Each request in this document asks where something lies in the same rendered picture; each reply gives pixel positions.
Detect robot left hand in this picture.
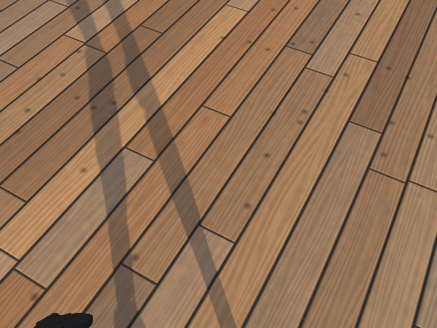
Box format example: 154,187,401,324
34,313,93,328

